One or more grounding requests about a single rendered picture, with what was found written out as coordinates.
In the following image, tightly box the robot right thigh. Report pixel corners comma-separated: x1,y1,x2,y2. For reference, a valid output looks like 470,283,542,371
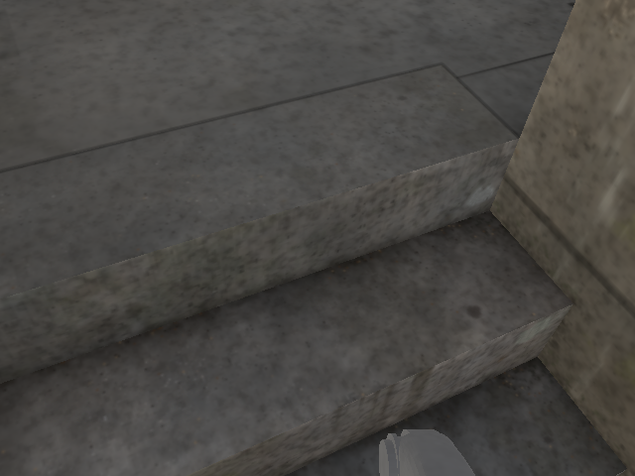
379,429,475,476

